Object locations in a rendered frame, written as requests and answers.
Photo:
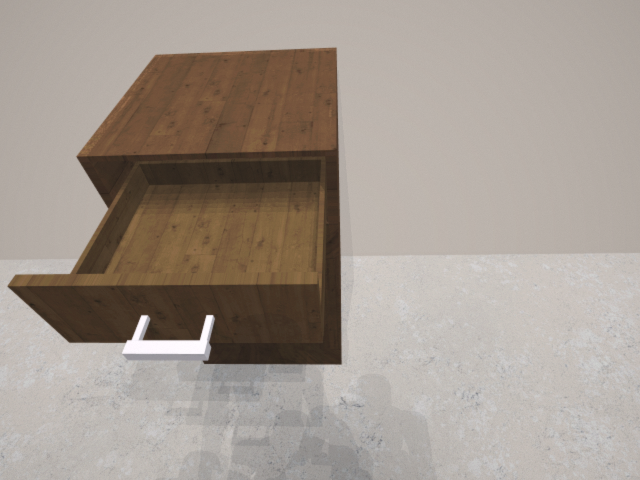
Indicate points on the drawer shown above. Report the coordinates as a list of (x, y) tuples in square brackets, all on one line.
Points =
[(243, 240)]

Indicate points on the cabinet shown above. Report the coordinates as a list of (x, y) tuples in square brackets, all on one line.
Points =
[(234, 105)]

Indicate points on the handle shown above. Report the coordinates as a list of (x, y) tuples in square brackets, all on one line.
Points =
[(173, 350)]

